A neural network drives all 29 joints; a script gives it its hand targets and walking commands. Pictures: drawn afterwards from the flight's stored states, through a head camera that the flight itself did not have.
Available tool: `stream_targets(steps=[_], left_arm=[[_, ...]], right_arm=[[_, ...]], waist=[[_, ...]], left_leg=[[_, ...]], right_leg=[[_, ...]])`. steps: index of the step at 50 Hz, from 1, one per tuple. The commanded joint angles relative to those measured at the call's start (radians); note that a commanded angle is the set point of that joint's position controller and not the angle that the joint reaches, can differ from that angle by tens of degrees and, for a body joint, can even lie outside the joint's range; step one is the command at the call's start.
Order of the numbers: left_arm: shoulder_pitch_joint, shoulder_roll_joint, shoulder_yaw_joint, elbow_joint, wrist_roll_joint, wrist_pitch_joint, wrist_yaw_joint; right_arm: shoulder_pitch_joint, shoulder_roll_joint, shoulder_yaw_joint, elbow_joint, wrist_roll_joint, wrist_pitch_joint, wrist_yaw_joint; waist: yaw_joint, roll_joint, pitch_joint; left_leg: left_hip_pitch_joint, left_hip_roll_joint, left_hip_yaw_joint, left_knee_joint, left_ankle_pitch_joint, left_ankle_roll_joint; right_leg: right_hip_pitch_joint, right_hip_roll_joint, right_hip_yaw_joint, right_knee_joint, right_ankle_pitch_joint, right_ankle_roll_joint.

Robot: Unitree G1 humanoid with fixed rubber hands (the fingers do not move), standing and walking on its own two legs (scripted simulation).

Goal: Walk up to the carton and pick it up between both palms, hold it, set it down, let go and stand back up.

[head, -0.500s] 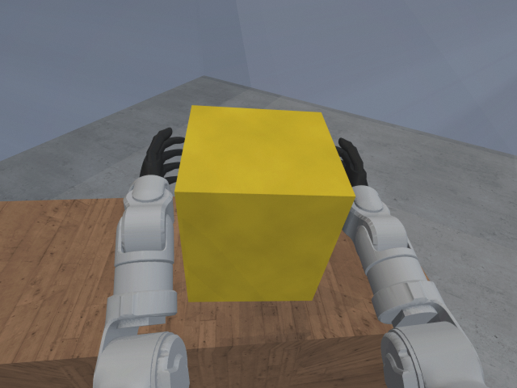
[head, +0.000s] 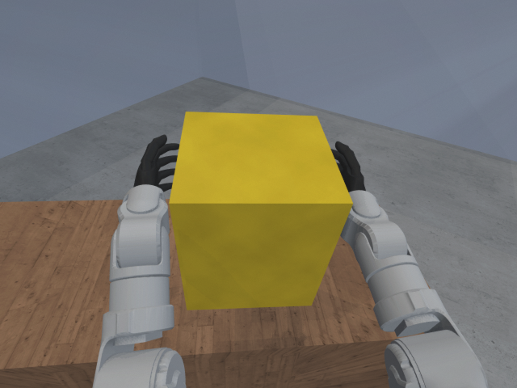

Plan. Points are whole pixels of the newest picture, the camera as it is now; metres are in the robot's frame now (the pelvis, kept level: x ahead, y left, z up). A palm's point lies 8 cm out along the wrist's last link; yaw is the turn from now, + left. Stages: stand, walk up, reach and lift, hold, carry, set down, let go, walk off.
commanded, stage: hold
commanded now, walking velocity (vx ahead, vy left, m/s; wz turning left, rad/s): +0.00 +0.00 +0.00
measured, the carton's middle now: (251, 213) +0.36 +0.01 +0.13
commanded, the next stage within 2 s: none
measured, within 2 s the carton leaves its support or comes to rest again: neither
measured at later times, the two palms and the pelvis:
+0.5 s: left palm (153, 184) +0.35 +0.15 +0.20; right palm (353, 192) +0.35 -0.15 +0.18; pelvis +0.00 +0.00 +0.00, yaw -1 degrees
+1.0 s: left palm (153, 184) +0.35 +0.15 +0.20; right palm (352, 194) +0.35 -0.15 +0.18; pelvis -0.01 +0.00 +0.00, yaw -1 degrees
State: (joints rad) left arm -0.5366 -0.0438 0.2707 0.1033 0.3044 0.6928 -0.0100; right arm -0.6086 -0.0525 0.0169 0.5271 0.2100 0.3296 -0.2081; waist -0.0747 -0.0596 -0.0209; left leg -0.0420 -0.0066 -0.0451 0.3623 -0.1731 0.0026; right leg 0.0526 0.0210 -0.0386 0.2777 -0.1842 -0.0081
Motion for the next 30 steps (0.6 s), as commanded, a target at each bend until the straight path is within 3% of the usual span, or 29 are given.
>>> stream_targets(steps=[1, 4, 8, 15, 20, 24, 30], left_arm=[[-0.668, -0.58, -0.57, -0.107, -0.16, -0.068, -0.137], [-0.662, -0.571, -0.558, -0.106, -0.163, -0.069, -0.137], [-0.663, -0.582, -0.568, -0.107, -0.169, -0.074, -0.135], [-0.681, -0.569, -0.535, -0.061, -0.157, -0.068, -0.133], [-0.673, -0.585, -0.553, -0.087, -0.171, -0.077, -0.135], [-0.658, -0.568, -0.531, -0.073, -0.155, -0.072, -0.139], [-0.683, -0.567, -0.536, -0.073, -0.152, -0.068, -0.147]], right_arm=[[-0.817, 0.608, 0.348, -0.384, 0.069, -0.07, 0.087], [-0.815, 0.615, 0.352, -0.383, 0.064, -0.067, 0.089], [-0.836, 0.618, 0.364, -0.412, 0.066, -0.077, 0.092], [-0.855, 0.619, 0.347, -0.361, 0.054, -0.073, 0.1], [-0.849, 0.625, 0.368, -0.394, 0.067, -0.08, 0.09], [-0.843, 0.622, 0.373, -0.387, 0.066, -0.077, 0.083], [-0.834, 0.618, 0.335, -0.352, 0.05, -0.076, 0.09]], waist=[[-0.027, 0.112, -0.32], [-0.02, 0.083, -0.325], [-0.007, 0.093, -0.361], [0.009, 0.072, -0.321], [-0.005, 0.081, -0.381], [0.002, 0.074, -0.356], [-0.013, 0.089, -0.308]], left_leg=[[0.161, -0.029, 0.036, -0.02, 0.29, -0.047], [0.156, -0.028, 0.037, -0.029, 0.263, -0.035], [0.161, -0.027, 0.036, -0.024, 0.279, -0.036], [0.139, -0.023, 0.043, -0.044, 0.215, -0.021], [0.172, -0.028, 0.038, -0.015, 0.305, -0.033], [0.156, -0.034, 0.042, -0.02, 0.276, -0.024], [0.141, -0.031, 0.044, -0.038, 0.233, -0.029]], right_leg=[[-0.037, 0.031, -0.034, -0.027, 0.232, 0.054], [-0.031, 0.031, -0.033, -0.028, 0.222, 0.057], [-0.022, 0.034, -0.034, -0.021, 0.23, 0.054], [-0.052, 0.032, -0.03, -0.036, 0.152, 0.049], [-0.011, 0.034, -0.027, -0.02, 0.271, 0.057], [-0.009, 0.028, -0.025, -0.024, 0.267, 0.063], [-0.027, 0.025, -0.03, -0.033, 0.208, 0.057]])
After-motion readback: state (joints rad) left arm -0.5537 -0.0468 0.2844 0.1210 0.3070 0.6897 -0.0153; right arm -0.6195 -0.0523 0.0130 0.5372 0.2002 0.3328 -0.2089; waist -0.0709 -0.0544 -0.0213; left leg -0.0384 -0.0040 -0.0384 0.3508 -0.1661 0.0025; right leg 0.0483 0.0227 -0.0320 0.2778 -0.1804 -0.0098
